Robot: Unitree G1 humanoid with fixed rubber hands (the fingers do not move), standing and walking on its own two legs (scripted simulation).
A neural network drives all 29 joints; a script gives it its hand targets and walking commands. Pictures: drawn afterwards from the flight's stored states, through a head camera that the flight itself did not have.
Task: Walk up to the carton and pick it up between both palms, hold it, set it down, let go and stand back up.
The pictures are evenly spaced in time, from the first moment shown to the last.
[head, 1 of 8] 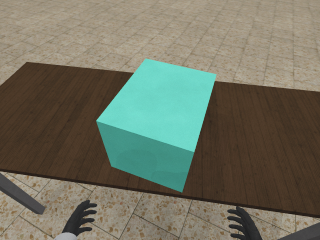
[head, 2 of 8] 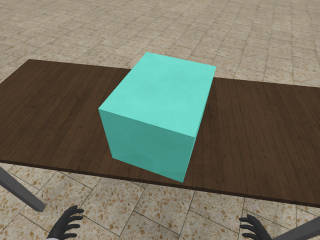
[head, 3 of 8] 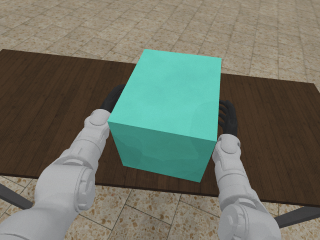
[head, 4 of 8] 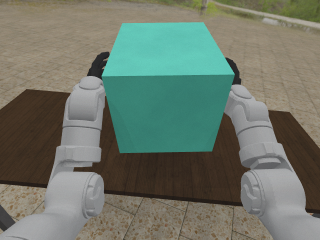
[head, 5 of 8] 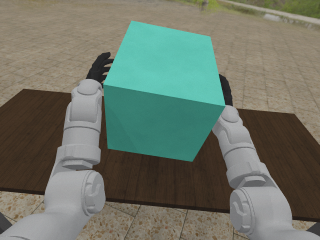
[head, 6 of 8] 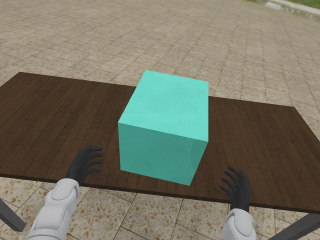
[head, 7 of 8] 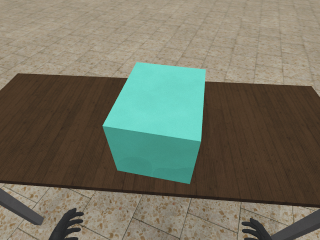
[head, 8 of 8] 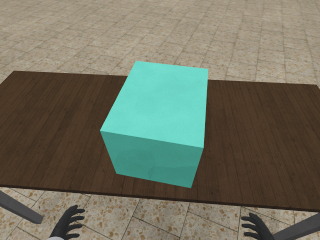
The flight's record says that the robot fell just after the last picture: no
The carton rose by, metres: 0.25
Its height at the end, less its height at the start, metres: +0.00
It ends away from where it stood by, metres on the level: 0.03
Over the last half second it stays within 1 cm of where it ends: yes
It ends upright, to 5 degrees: yes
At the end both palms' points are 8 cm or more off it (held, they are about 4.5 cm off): yes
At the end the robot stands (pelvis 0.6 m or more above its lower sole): yes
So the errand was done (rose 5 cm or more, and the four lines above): yes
